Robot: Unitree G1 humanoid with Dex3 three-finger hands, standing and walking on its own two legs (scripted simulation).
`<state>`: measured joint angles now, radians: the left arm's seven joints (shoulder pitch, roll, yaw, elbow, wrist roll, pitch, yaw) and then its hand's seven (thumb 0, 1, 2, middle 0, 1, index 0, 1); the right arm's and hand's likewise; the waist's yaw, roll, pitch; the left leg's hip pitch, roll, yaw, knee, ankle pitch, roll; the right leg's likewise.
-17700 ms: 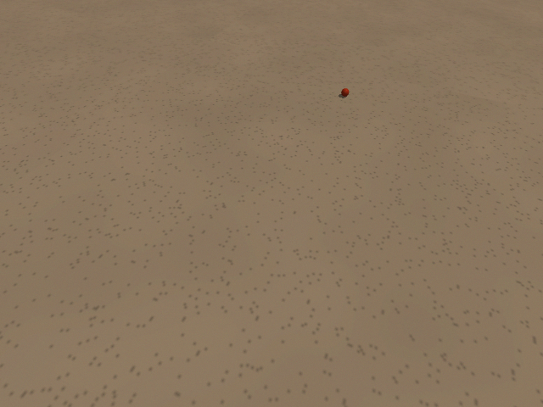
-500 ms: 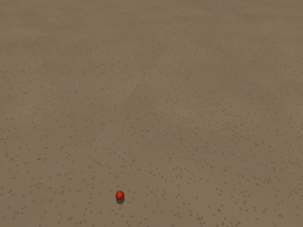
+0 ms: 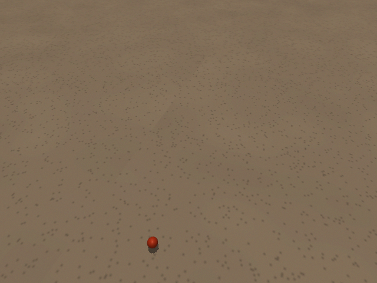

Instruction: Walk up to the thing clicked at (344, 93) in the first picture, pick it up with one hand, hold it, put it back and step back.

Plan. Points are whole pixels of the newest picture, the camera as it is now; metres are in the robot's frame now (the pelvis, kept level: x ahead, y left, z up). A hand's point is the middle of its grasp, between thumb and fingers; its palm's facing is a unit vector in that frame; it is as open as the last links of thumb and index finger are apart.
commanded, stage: walk up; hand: left
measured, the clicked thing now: (152, 242) +0.45 +0.19 -0.75
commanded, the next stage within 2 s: stand in 0.26 s
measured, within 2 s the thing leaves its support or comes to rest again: neither
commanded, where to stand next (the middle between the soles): +0.07 +0.02 m, yaw +0 degrees
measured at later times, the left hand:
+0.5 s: hand out of the picture +0.09 +0.25 -0.15, palm faces -0.04 -0.94 -0.35, open 7.4 cm
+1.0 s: hand out of the picture +0.07 +0.25 -0.16, palm faces -0.05 -0.94 -0.35, open 7.4 cm
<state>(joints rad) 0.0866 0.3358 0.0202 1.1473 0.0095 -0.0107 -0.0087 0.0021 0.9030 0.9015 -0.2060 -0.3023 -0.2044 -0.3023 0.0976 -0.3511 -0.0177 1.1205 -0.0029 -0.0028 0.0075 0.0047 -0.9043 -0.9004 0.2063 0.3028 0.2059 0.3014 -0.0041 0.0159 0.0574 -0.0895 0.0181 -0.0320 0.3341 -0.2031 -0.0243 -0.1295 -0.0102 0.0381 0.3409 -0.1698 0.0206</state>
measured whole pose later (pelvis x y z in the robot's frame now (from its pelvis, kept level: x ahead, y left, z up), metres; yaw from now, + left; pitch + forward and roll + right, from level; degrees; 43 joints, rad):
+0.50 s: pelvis +0.00 +0.00 +0.00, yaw +0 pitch -2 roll +0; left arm 0.08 0.35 0.01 1.13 0.01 -0.01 -0.01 0.00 0.90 0.90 -0.21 -0.30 -0.20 -0.30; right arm 0.11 -0.35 -0.01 1.12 -0.01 0.00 0.01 0.00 -0.90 -0.90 0.21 0.30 0.21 0.30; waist -0.01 0.00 0.07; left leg -0.08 0.03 -0.03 0.32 -0.20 -0.03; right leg -0.13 0.00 0.04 0.34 -0.17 0.01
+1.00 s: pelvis +0.00 -0.01 +0.00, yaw +0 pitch -2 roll +0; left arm 0.12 0.36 0.00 1.12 0.01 -0.01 -0.01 0.00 0.90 0.90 -0.21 -0.30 -0.20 -0.30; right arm 0.12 -0.35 -0.01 1.13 -0.01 0.00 0.01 0.00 -0.90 -0.90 0.21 0.30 0.21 0.30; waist -0.01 0.00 0.06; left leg -0.09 0.02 -0.03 0.32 -0.19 -0.03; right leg -0.14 0.00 0.04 0.35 -0.17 0.01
